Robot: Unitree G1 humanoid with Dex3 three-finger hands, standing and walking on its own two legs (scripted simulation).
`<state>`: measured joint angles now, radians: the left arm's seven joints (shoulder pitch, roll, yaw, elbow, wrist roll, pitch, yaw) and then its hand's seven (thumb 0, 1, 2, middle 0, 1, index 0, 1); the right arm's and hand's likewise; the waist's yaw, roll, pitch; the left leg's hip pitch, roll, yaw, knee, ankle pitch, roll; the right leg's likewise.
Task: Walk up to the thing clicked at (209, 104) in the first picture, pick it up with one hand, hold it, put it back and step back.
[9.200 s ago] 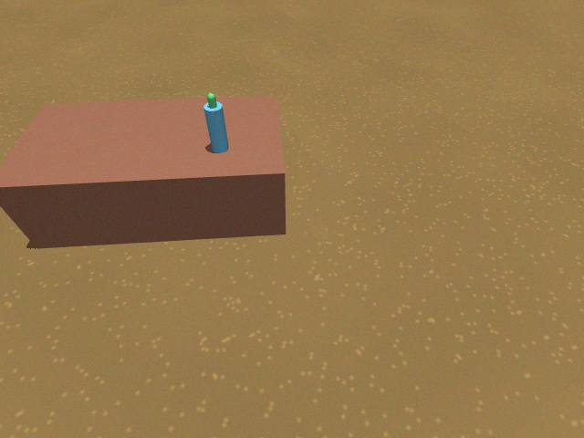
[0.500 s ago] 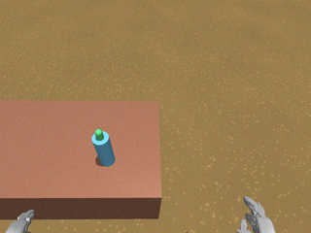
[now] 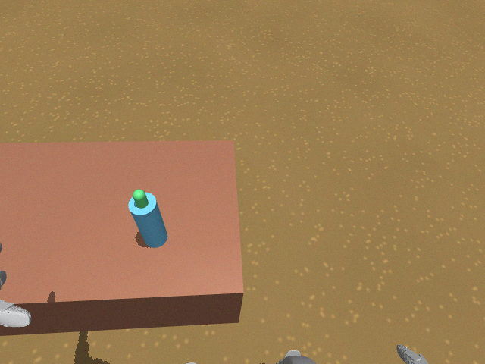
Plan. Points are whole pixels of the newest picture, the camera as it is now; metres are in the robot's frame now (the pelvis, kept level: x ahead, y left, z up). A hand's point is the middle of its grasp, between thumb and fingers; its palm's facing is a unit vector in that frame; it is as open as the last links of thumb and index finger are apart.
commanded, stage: go down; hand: left
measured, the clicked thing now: (148, 217) +0.52 +0.23 -0.24
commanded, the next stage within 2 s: none
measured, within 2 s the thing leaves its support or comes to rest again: neither
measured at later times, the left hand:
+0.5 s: hand out of the picture +0.31 +0.39 +0.00, palm faces +0.24 -0.96 -0.16, open 17.3 cm
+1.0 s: hand out of the picture +0.33 +0.41 +0.01, palm faces +0.25 -0.96 -0.13, open 17.3 cm
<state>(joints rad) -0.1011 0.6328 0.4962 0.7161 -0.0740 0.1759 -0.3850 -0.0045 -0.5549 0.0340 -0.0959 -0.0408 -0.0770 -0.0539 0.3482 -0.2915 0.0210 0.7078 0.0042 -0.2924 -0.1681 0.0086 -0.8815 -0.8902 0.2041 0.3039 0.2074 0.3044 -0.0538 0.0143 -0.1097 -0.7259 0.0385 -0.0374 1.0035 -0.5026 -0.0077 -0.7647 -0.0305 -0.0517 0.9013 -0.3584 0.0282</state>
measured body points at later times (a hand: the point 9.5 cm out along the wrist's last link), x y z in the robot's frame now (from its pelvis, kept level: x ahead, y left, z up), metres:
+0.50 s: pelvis -0.01 -0.01 -0.01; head +0.09 +0.02 +0.43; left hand +0.29 +0.44 +0.01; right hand +0.09 -0.29 -0.10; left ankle -0.01 +0.12 -0.68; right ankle +0.05 -0.15 -0.68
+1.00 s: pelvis -0.01 +0.00 -0.02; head +0.11 +0.04 +0.42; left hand +0.32 +0.46 +0.02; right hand +0.09 -0.28 -0.10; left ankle -0.01 +0.12 -0.68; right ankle +0.05 -0.15 -0.68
